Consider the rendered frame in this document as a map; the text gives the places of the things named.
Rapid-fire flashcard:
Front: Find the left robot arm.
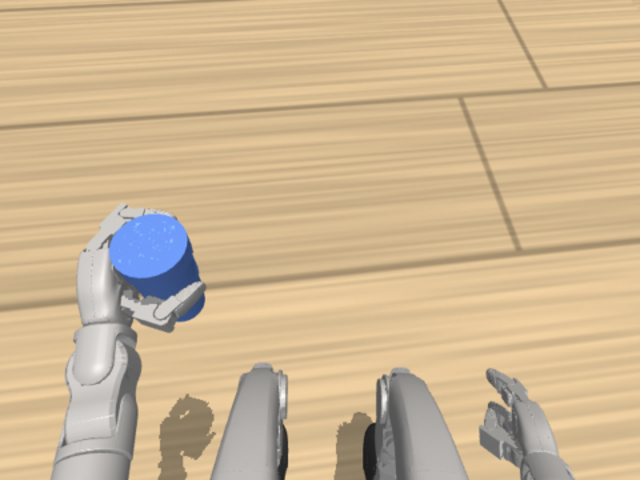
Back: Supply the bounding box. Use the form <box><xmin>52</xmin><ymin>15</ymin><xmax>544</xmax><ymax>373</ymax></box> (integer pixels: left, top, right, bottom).
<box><xmin>50</xmin><ymin>321</ymin><xmax>142</xmax><ymax>480</ymax></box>

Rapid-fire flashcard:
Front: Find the right robot hand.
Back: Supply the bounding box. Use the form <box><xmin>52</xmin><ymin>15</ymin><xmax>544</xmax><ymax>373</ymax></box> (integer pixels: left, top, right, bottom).
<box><xmin>479</xmin><ymin>368</ymin><xmax>559</xmax><ymax>468</ymax></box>

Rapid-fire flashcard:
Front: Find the cup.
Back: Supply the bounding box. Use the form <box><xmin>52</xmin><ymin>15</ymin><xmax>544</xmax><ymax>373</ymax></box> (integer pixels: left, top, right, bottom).
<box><xmin>109</xmin><ymin>214</ymin><xmax>205</xmax><ymax>322</ymax></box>

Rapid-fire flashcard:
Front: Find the right robot arm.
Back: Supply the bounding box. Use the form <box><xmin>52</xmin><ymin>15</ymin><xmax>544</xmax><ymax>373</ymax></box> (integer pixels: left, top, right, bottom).
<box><xmin>520</xmin><ymin>452</ymin><xmax>575</xmax><ymax>480</ymax></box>

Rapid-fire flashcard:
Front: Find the left robot hand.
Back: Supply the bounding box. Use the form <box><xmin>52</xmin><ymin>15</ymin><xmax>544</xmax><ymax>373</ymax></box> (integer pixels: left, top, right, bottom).
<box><xmin>77</xmin><ymin>203</ymin><xmax>206</xmax><ymax>333</ymax></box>

